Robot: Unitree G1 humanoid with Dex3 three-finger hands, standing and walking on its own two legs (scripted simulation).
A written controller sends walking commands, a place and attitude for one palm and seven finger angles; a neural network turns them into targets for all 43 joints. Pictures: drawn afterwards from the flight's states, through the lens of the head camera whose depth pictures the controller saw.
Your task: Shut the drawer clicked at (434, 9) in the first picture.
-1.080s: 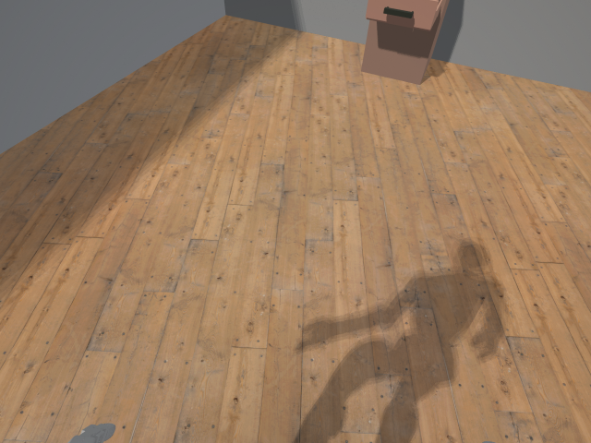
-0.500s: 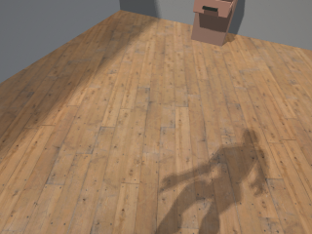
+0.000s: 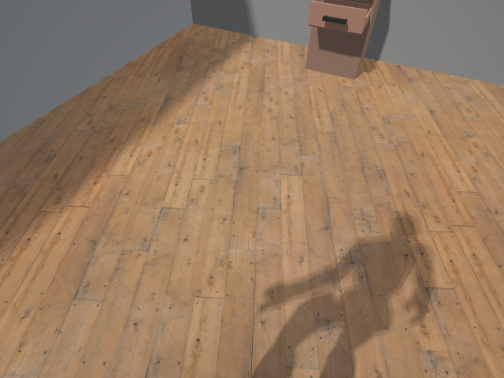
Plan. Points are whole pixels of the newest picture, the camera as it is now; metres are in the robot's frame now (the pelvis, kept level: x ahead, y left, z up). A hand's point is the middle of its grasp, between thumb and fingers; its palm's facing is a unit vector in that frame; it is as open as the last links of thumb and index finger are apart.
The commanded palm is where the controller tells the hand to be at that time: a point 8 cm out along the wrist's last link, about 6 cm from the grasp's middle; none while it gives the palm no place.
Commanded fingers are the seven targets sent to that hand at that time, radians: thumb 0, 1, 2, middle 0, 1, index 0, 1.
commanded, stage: look at it before walking up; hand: left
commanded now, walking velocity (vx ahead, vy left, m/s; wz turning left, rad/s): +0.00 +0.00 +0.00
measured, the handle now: (335, 19) +2.35 -0.45 -0.26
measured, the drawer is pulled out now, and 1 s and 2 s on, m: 0.25 0.25 0.25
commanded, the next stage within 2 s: walk to a spot facing it in 0.76 s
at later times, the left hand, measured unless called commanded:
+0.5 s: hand out of the picture +0.07 +0.25 -0.16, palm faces -0.03 -0.94 -0.33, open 7.3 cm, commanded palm none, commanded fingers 0.00 0.90 0.90 -0.20 -0.30 -0.20 -0.30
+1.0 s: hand out of the picture +0.08 +0.24 -0.16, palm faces -0.04 -0.95 -0.31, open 7.3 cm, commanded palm none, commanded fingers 0.00 0.90 0.90 -0.20 -0.30 -0.20 -0.30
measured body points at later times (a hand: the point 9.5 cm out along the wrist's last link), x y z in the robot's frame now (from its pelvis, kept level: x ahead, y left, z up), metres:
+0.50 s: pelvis +0.00 +0.00 +0.00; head +0.01 +0.00 +0.45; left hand +0.08 +0.30 -0.13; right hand +0.08 -0.30 -0.13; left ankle +0.00 +0.12 -0.75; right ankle +0.01 -0.12 -0.75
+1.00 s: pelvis +0.01 +0.00 +0.00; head +0.01 +0.00 +0.45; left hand +0.08 +0.29 -0.14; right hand +0.08 -0.29 -0.14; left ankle +0.00 +0.12 -0.75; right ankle +0.01 -0.12 -0.74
